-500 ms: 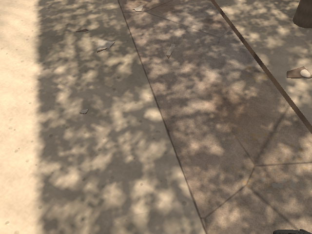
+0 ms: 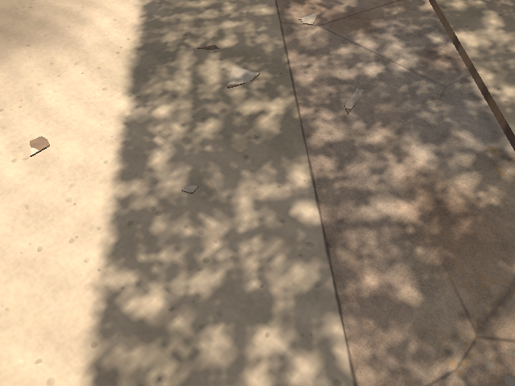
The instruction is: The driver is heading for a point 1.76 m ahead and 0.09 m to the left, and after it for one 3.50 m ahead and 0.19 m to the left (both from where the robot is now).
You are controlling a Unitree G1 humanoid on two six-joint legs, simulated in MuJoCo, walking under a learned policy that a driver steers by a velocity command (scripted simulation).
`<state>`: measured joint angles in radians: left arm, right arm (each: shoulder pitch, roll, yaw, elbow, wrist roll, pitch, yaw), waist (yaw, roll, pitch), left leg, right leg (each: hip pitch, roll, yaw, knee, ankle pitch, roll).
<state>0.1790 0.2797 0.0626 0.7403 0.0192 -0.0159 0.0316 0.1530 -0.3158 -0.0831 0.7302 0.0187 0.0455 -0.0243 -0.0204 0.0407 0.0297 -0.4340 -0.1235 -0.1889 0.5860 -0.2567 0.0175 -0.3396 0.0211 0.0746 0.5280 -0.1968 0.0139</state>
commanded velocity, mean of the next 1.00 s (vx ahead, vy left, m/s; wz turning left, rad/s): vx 0.01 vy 0.00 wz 0.24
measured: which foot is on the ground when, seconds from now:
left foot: up 0.00-0.36, down 0.38-1.00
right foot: down 0.00-0.38, up 0.40-0.68, down 0.70-1.00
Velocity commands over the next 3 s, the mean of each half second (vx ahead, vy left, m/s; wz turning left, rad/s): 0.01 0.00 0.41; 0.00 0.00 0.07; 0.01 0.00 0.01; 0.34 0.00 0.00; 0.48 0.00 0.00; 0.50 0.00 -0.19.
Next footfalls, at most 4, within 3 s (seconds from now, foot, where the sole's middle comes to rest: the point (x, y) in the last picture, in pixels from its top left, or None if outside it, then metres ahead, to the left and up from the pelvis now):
0.38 left None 0.02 0.14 -0.77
0.70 right None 0.07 -0.11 -0.77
2.12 right None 0.45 -0.01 -0.77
2.68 left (170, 308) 0.69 0.29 -0.77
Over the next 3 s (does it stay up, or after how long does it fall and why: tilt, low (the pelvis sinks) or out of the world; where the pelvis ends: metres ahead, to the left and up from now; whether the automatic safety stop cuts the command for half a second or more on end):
stays up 0.71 0.21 0.01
